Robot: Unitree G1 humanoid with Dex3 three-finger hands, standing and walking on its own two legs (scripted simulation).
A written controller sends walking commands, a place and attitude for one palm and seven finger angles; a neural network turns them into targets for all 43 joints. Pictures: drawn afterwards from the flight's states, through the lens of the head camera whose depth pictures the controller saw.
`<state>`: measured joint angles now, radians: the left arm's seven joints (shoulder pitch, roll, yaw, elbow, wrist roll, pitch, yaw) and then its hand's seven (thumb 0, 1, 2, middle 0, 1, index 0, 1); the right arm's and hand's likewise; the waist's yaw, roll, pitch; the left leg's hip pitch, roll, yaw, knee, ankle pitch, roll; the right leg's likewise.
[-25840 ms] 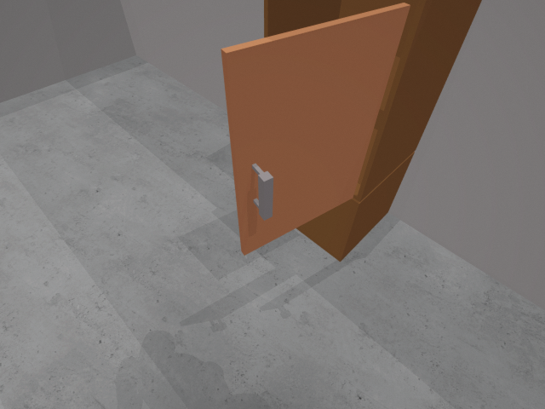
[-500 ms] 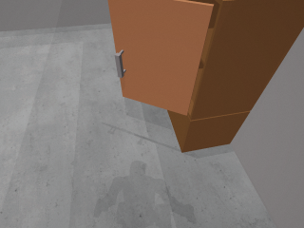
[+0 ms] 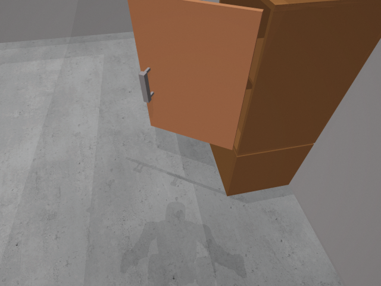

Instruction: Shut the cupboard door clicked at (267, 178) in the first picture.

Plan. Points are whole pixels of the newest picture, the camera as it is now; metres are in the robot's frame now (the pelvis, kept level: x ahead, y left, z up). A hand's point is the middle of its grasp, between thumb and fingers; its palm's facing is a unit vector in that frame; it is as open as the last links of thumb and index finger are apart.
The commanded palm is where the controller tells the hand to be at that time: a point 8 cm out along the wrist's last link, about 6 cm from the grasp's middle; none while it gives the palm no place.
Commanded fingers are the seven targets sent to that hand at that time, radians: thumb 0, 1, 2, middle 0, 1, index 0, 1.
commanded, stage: turn to face it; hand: left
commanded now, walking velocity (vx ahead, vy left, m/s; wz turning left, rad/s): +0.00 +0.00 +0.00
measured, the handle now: (147, 84) +0.84 +0.22 -0.08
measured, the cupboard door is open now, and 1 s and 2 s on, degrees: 57 57 57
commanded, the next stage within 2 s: take the last steps up to it in 0.66 s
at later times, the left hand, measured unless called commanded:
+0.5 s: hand out of the picture +0.04 +0.20 -0.19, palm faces -0.09 -0.98 -0.19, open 7.4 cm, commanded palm none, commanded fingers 0.00 0.90 0.90 -0.20 -0.30 -0.20 -0.30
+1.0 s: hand out of the picture +0.05 +0.15 -0.18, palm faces -0.18 -0.97 -0.19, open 7.3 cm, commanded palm none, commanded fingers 0.00 0.90 0.90 -0.20 -0.30 -0.20 -0.30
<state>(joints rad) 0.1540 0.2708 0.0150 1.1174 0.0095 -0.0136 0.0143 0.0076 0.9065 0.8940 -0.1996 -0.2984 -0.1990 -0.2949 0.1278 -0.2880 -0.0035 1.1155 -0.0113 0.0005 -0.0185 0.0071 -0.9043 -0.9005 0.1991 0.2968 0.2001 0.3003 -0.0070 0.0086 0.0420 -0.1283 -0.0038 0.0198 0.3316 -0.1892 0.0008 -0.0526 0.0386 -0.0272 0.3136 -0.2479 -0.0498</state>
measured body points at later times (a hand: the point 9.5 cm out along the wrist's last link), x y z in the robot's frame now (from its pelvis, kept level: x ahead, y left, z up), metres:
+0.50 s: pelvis -0.02 +0.01 -0.01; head +0.02 +0.02 +0.43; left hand +0.04 +0.25 -0.18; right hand -0.03 -0.23 -0.16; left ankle -0.01 +0.12 -0.75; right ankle -0.06 -0.08 -0.73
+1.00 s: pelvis -0.03 -0.01 -0.01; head -0.02 -0.01 +0.44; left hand +0.06 +0.21 -0.16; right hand -0.07 -0.25 -0.16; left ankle -0.01 +0.10 -0.72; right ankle -0.07 -0.13 -0.75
